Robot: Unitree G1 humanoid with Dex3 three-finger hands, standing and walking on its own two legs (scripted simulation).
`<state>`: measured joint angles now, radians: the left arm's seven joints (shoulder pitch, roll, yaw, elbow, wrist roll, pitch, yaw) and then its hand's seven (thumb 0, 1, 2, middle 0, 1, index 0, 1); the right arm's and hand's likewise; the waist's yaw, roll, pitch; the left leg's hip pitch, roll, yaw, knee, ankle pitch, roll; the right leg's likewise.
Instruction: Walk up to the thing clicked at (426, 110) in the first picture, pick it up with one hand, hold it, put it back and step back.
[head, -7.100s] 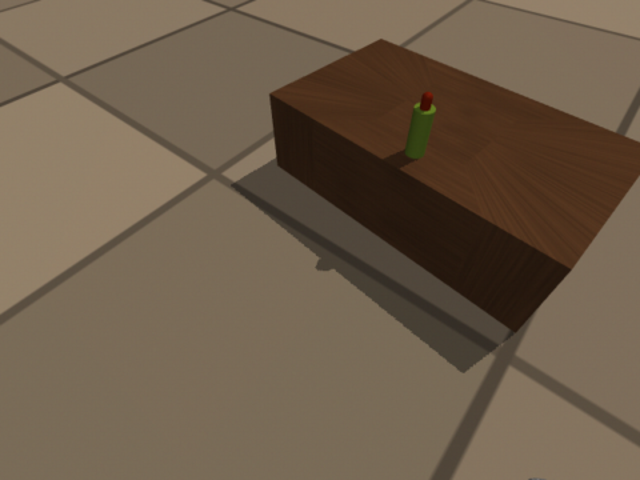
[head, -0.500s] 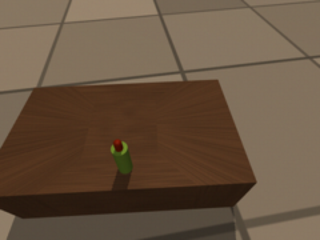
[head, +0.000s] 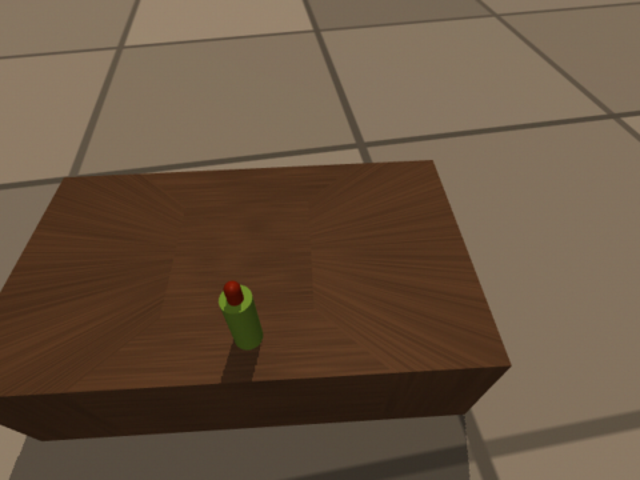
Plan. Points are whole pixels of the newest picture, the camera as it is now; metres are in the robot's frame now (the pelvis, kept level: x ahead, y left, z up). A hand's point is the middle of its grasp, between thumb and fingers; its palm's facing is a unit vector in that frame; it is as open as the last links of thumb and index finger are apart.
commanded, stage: stand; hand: left
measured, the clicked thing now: (240, 313) +0.47 +0.20 -0.28
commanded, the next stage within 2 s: go down in 0.18 s
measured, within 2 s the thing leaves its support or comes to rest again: neither
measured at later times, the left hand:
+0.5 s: hand (160, 466) +0.16 +0.25 -0.15, palm faces +0.02 -0.94 -0.34, open 10.6 cm
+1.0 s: hand (152, 436) +0.19 +0.27 -0.14, palm faces +0.04 -0.94 -0.33, open 17.0 cm
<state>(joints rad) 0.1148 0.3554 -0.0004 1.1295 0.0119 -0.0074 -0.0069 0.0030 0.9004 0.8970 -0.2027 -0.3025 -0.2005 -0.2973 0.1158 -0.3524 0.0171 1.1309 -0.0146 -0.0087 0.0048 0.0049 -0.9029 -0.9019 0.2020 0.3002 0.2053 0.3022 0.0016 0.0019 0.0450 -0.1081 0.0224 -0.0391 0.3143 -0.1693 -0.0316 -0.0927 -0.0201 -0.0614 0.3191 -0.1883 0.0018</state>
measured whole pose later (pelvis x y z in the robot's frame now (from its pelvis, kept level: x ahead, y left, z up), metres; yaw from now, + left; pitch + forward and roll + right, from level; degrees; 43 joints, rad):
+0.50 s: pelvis -0.01 +0.00 -0.01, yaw -1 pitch +3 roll +0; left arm -0.05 0.34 0.13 1.05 0.04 0.01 -0.01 0.01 0.55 0.55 -0.06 -0.12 -0.07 -0.10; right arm 0.18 -0.27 0.00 0.85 0.04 -0.05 -0.04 0.01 -0.99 -0.92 0.20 0.30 0.20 0.30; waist -0.02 -0.01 0.05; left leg -0.31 0.03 -0.02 0.48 -0.23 -0.03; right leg -0.30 -0.02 -0.04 0.48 -0.24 0.00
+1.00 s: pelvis +0.03 +0.03 -0.03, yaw -2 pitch +7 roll -2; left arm 0.18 0.32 0.15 0.48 0.03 0.40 -0.01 0.00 -0.43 0.06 -0.06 -0.05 -0.06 -0.04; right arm 0.23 -0.25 0.00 0.65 0.02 -0.12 -0.07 0.01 -0.87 -0.89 0.20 0.30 0.21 0.30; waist -0.02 0.01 -0.06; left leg -0.43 0.02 -0.01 0.70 -0.39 0.00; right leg -0.40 -0.03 -0.02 0.63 -0.36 0.03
